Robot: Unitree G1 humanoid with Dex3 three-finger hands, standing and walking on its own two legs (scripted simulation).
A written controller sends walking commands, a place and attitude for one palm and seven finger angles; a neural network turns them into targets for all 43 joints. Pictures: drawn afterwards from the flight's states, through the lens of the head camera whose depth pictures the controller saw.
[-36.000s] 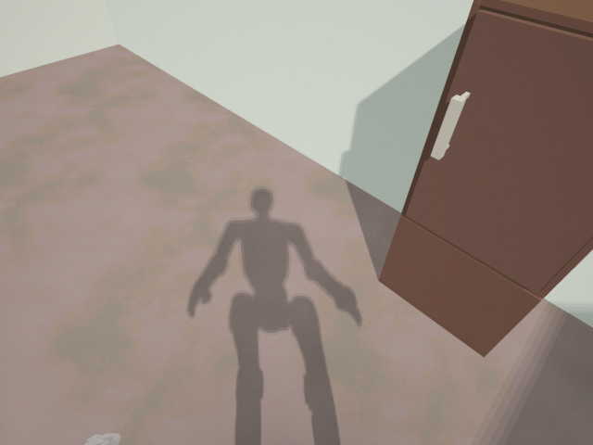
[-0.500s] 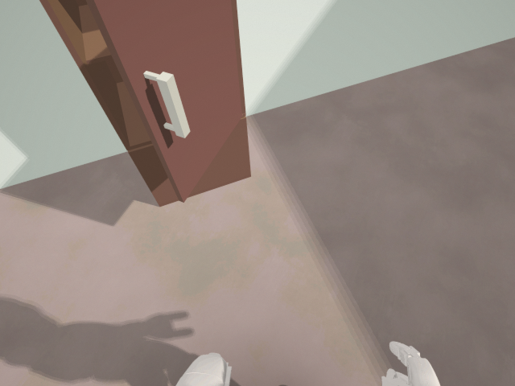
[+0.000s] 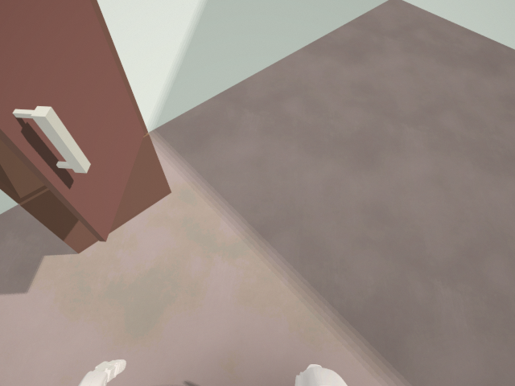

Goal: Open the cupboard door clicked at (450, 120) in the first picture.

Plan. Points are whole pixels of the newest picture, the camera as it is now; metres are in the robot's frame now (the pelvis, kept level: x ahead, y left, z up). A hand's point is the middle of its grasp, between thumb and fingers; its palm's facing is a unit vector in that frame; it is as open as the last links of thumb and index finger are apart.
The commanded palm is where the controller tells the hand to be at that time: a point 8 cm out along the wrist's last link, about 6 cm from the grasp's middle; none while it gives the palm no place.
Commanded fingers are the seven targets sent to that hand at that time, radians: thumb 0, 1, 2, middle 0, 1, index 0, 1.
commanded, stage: walk to a spot facing it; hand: left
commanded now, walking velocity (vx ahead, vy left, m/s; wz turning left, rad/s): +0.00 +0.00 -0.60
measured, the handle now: (53, 142) +0.50 +0.42 +0.01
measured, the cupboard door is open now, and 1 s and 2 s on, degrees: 44 44 44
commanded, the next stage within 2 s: turn to face it in 1.86 s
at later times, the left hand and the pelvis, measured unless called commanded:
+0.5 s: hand (168, 369) +0.15 +0.17 -0.18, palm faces -0.20 -0.96 -0.17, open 7.4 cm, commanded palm none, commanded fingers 0.00 0.90 0.90 -0.20 -0.30 -0.20 -0.30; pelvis +0.09 -0.01 +0.00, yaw -17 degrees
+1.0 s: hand (298, 200) +0.52 -0.07 -0.17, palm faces -0.61 -0.77 -0.19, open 7.4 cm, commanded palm none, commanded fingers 0.00 0.90 0.90 -0.20 -0.30 -0.20 -0.30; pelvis +0.27 -0.12 -0.02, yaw -33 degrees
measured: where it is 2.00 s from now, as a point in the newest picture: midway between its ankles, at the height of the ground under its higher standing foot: (363, 258)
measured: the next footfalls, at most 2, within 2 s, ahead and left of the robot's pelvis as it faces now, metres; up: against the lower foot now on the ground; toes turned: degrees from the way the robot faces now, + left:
right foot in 0.06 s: +0.04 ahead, -0.13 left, +0.00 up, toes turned -6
left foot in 0.50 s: +0.19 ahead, +0.08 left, +0.00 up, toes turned -15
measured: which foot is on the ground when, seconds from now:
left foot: down 0.00-0.06, up 0.08-0.48, down 0.50-0.98, up 1.00-1.00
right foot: up 0.00-0.04, down 0.06-0.50, up 0.52-0.96, down 0.98-1.00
